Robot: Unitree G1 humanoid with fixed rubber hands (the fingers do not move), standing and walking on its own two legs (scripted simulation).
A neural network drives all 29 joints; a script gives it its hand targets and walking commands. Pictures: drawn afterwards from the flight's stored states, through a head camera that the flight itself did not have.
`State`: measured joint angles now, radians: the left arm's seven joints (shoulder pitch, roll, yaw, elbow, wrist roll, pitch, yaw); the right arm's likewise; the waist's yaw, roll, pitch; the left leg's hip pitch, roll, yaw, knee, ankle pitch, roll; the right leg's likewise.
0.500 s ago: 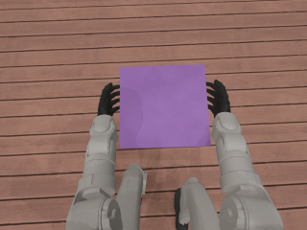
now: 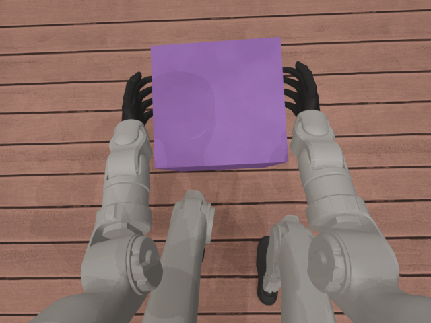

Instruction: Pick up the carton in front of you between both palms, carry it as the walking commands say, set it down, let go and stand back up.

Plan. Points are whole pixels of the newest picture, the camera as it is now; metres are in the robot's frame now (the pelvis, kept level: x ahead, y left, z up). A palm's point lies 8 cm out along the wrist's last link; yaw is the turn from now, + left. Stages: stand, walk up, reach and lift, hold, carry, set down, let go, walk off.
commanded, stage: set down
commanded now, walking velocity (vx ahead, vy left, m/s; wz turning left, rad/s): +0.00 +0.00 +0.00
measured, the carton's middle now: (219, 119) +0.46 +0.11 -0.18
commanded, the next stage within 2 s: none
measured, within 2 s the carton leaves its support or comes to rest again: rests again in 1.76 s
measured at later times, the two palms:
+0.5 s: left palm (144, 129) +0.42 +0.28 -0.25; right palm (271, 112) +0.51 +0.00 -0.24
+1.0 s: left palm (148, 131) +0.43 +0.29 -0.29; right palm (268, 116) +0.52 +0.00 -0.30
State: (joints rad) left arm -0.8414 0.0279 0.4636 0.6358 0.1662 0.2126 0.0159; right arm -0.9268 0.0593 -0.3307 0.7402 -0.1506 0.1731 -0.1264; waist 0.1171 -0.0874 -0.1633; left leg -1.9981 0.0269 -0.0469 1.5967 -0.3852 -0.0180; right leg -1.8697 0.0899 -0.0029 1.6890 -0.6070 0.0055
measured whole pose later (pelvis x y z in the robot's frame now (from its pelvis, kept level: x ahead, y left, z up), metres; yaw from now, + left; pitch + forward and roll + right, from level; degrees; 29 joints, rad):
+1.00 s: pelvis -0.03 +0.00 -0.14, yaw -1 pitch +42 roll +0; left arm -1.24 0.23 0.43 0.91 0.04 0.21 0.00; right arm -1.42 -0.15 -0.15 1.06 -0.05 0.20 -0.17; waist 0.20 -0.10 0.20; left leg -2.37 0.05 -0.03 2.02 -0.38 -0.02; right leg -2.27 0.16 0.02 2.16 -0.63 0.03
